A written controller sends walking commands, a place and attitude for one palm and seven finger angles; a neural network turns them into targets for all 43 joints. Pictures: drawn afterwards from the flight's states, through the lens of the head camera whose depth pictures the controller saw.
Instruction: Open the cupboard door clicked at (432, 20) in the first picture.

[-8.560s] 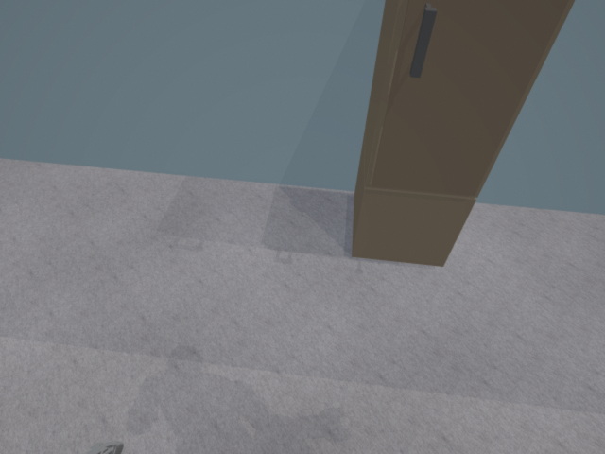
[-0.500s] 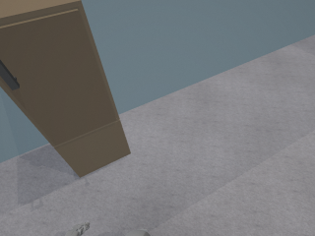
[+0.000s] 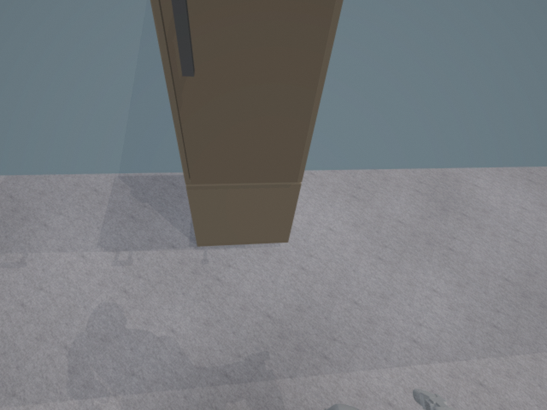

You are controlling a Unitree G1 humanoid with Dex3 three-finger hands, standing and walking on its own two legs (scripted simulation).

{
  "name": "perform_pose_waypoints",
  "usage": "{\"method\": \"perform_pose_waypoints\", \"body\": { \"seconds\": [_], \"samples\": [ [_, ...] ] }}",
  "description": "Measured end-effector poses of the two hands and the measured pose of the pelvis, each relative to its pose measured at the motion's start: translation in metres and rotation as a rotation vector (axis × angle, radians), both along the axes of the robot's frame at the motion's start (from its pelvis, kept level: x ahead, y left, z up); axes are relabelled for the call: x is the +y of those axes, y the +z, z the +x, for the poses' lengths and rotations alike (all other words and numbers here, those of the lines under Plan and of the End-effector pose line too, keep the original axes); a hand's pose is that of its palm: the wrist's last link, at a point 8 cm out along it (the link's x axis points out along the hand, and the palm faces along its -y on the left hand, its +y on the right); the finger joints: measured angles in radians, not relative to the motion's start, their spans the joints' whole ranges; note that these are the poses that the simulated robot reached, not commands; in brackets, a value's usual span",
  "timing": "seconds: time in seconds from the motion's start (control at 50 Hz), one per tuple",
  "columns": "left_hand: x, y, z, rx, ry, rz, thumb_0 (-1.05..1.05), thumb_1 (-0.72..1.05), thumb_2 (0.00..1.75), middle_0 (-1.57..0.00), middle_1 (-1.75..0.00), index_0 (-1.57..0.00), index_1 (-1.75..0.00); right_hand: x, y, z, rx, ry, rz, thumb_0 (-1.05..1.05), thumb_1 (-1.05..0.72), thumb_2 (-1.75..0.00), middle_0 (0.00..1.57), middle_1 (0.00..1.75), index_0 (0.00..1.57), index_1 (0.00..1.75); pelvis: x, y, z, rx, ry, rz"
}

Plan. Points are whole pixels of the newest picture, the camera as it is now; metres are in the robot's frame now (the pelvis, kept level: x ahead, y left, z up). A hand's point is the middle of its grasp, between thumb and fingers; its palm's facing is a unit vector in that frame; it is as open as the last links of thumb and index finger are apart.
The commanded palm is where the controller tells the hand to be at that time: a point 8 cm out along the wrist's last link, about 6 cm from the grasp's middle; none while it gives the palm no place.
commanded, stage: turn to face it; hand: left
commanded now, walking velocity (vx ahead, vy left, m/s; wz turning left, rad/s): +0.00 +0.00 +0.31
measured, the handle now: (184, 32) +0.74 +0.26 +0.15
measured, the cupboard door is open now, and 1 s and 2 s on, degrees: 0 0 0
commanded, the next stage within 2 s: take the last steps up to it in 0.26 s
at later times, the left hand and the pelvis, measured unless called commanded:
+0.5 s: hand out of the picture +0.05 +0.15 -0.14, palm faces +0.15 -0.96 -0.25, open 7.4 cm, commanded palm none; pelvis -0.01 -0.04 +0.00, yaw +8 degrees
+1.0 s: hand out of the picture -0.07 +0.10 -0.17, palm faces +0.33 -0.94 -0.10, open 7.4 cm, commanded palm none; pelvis +0.09 +0.01 -0.01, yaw +10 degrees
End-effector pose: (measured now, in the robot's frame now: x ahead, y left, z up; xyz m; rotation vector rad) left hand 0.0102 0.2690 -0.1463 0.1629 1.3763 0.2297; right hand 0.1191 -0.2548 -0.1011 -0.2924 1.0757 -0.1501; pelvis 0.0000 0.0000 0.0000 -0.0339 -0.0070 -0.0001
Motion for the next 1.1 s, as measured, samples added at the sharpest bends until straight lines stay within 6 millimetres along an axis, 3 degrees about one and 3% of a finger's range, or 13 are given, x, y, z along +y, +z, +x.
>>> {"method": "perform_pose_waypoints", "body": {
  "seconds": [0.1,0.2,0.38,0.46,0.56,0.74,0.82,0.9,1.0,1.06,1.1],
  "samples": [
    [0.009,0.013,0.016,-0.086,0.016,0.001,0.01,0.91,0.90,-0.20,-0.30,-0.20,-0.30,0.023,0.003,-0.003,0.016,0.029,0.028,0.00,-0.90,-0.90,0.20,0.30,0.20,0.30,0.008,0.009,-0.001,-0.007,0.038,-0.006],
    [0.005,0.021,0.032,-0.156,0.024,0.007,0.01,0.91,0.90,-0.20,-0.30,-0.20,-0.30,0.033,-0.006,-0.024,0.063,0.025,0.066,0.00,-0.90,-0.90,0.20,0.30,0.20,0.30,0.007,0.011,-0.002,-0.014,0.071,0.005],
    [-0.033,0.032,0.049,-0.220,0.007,0.019,0.01,0.91,0.90,-0.20,-0.30,-0.20,-0.30,0.006,-0.033,-0.081,0.197,-0.025,0.103,0.00,-0.91,-0.90,0.20,0.30,0.20,0.30,-0.016,0.006,-0.010,-0.009,0.114,0.038],
    [-0.057,0.032,0.041,-0.242,0.012,0.037,0.01,0.91,0.90,-0.20,-0.30,-0.20,-0.30,-0.014,-0.051,-0.100,0.252,-0.034,0.127,0.01,-0.91,-0.90,0.20,0.30,0.20,0.30,-0.035,-0.001,-0.011,-0.009,0.128,0.054],
    [-0.083,0.038,0.000,-0.184,0.079,0.024,0.01,0.91,0.90,-0.20,-0.30,-0.20,-0.30,-0.029,-0.045,-0.102,0.297,-0.015,0.142,0.01,-0.91,-0.90,0.20,0.30,0.20,0.30,-0.049,0.011,-0.003,-0.015,0.147,0.067],
    [-0.114,0.031,-0.079,0.035,0.219,-0.034,0.01,0.92,0.90,-0.20,-0.30,-0.20,-0.30,-0.034,-0.039,-0.068,0.317,0.027,0.119,0.01,-0.91,-0.90,0.20,0.30,0.19,0.30,-0.049,0.015,0.024,-0.006,0.192,0.047],
    [-0.128,0.027,-0.101,0.127,0.276,-0.090,0.01,0.92,0.90,-0.20,-0.30,-0.20,-0.30,-0.018,-0.037,-0.029,0.295,0.070,0.110,0.01,-0.91,-0.90,0.20,0.30,0.19,0.30,-0.038,0.013,0.041,0.003,0.199,0.035],
    [-0.135,0.022,-0.111,0.217,0.318,-0.153,0.01,0.91,0.90,-0.20,-0.30,-0.20,-0.30,0.013,-0.033,0.028,0.220,0.124,0.110,0.01,-0.91,-0.90,0.19,0.30,0.19,0.30,-0.022,0.009,0.061,0.011,0.197,0.026],
    [-0.119,0.003,-0.098,0.293,0.327,-0.215,0.01,0.91,0.90,-0.20,-0.30,-0.20,-0.30,0.060,-0.035,0.097,0.066,0.167,0.109,0.01,-0.91,-0.90,0.20,0.30,0.19,0.30,0.006,-0.007,0.089,0.005,0.179,0.024],
    [-0.095,-0.001,-0.061,0.270,0.270,-0.205,0.01,0.91,0.90,-0.20,-0.30,-0.20,-0.30,0.076,-0.030,0.108,0.028,0.135,0.128,0.00,-0.91,-0.90,0.20,0.30,0.19,0.30,0.015,-0.004,0.105,-0.010,0.149,0.035],
    [-0.074,-0.001,-0.025,0.213,0.229,-0.181,0.01,0.91,0.90,-0.20,-0.30,-0.20,-0.30,0.073,-0.023,0.115,-0.006,0.071,0.121,-0.02,-0.94,-0.90,0.20,0.30,0.20,0.30,0.019,0.001,0.116,-0.012,0.142,0.038]
  ]
}}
